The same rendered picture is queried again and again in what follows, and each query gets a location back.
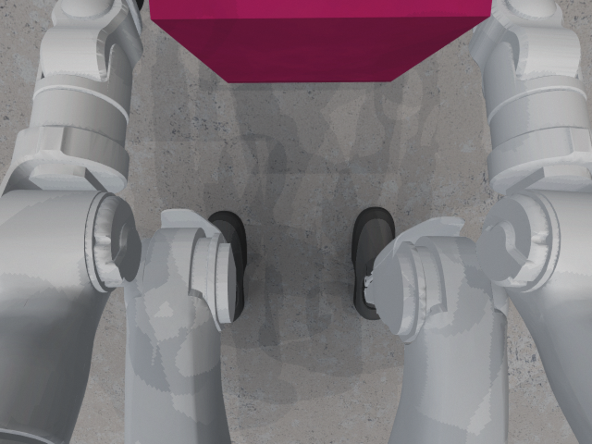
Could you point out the right robot forearm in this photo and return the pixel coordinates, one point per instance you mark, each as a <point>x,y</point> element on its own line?
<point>535,98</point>

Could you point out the right robot upper arm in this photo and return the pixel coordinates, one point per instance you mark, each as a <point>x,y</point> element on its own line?
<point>537,245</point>

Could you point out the robot left shin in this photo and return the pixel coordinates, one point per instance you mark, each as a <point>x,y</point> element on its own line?
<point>170,218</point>

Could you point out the robot right thigh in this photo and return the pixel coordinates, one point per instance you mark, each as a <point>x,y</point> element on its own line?
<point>455,387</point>

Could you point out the left robot upper arm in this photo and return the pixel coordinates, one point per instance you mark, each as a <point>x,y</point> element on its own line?
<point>62,253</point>

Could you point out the left robot forearm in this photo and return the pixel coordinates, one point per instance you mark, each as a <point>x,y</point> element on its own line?
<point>81,101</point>

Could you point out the carton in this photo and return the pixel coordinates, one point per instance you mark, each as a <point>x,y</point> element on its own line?
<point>260,41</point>

